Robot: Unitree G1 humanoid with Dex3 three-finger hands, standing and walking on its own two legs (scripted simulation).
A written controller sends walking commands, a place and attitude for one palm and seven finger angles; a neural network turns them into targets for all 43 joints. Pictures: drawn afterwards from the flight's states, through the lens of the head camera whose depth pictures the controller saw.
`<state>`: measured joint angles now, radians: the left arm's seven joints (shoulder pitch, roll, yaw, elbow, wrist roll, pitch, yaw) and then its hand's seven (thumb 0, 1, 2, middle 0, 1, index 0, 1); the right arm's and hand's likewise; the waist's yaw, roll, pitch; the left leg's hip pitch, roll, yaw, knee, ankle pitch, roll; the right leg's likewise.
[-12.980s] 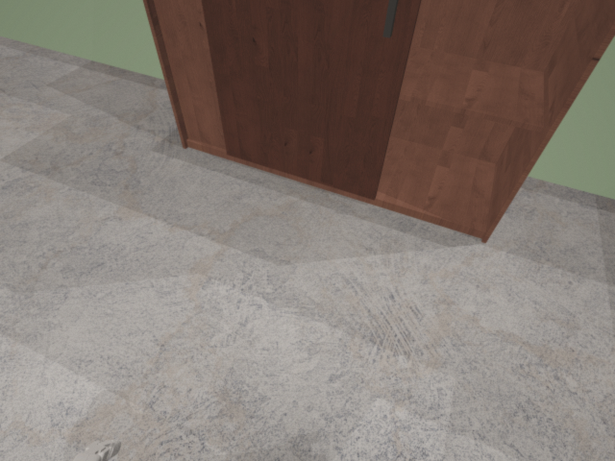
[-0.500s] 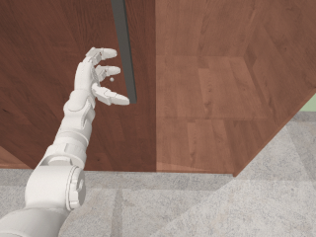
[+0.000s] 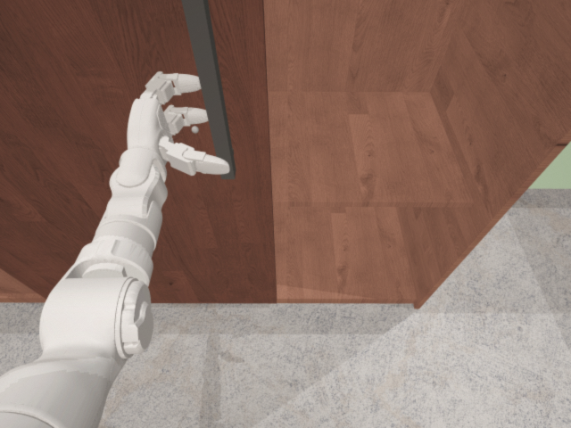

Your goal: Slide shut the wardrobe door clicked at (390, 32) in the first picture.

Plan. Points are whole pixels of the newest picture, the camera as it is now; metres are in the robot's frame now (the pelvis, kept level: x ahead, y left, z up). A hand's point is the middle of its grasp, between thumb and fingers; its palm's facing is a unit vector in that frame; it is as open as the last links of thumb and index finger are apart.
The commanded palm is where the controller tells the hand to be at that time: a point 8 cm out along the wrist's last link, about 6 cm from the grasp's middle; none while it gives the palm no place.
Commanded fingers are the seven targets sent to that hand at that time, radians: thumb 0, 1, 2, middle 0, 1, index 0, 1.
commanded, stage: slide the fingers in behind the handle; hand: left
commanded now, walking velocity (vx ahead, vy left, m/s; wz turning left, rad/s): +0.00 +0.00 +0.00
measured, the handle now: (215, 87) +0.53 +0.06 +0.18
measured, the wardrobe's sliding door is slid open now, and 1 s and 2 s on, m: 0.50 0.50 0.50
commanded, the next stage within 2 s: grip the handle and tug to test in 1.76 s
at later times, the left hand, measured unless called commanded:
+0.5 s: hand (203, 137) +0.48 +0.08 +0.14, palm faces -0.08 -1.00 +0.00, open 14.0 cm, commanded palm +0.46 +0.14 +0.14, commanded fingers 0.00 -0.50 0.30 -0.30 -1.20 -0.30 -1.20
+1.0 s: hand (214, 134) +0.48 +0.07 +0.14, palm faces -0.07 -1.00 +0.00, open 14.0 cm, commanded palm +0.46 +0.12 +0.14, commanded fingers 0.00 -0.50 0.30 -0.30 -1.20 -0.30 -1.20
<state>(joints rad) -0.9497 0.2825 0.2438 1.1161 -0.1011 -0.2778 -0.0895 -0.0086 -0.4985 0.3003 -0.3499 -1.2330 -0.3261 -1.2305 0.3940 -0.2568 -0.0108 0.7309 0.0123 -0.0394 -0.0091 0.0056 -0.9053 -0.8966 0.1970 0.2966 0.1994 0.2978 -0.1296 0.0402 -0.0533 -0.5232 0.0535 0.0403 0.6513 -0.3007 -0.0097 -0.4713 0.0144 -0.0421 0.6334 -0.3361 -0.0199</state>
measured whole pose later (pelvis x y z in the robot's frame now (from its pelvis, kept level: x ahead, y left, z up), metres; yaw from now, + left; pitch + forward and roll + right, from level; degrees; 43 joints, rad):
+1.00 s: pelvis +0.01 +0.00 +0.00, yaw +0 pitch +10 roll +0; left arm -0.86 0.19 0.18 0.98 -0.10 -0.25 -0.01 -0.01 -0.50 0.30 -0.30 -1.21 -0.30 -1.20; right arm 0.38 -0.24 -0.02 0.71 0.01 -0.03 0.01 0.01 -0.91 -0.90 0.20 0.30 0.20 0.30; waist -0.11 0.04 -0.07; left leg -0.49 0.05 0.05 0.64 -0.31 -0.01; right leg -0.44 0.01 -0.03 0.62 -0.35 -0.02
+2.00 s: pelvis +0.01 +0.00 +0.00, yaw -1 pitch +9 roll +0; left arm -0.86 0.15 0.16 0.98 -0.10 -0.25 0.02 -0.01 -0.44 0.33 -0.30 -1.21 -0.30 -1.21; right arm 0.36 -0.24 -0.02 0.71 0.01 -0.04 0.02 0.01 -0.91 -0.90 0.20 0.30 0.20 0.30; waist -0.11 0.04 -0.07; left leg -0.47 0.05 0.05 0.62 -0.30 -0.01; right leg -0.43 0.01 -0.03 0.61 -0.33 -0.02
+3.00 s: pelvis +0.01 +0.00 +0.00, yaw -1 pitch +9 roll +0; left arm -0.81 0.14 0.16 0.92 -0.09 -0.22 0.03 0.00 0.69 0.83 -0.36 -1.38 -0.34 -1.35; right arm 0.36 -0.23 -0.02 0.69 0.01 -0.02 0.02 0.01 -0.91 -0.90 0.20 0.30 0.20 0.30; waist -0.11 0.04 -0.08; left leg -0.45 0.05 0.06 0.60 -0.30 -0.01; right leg -0.41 0.02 -0.02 0.60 -0.34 -0.02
